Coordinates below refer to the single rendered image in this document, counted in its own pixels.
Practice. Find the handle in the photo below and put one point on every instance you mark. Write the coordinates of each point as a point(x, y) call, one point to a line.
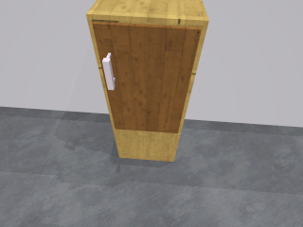
point(108, 72)

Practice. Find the cupboard door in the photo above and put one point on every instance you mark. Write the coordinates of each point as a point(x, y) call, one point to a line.
point(152, 66)

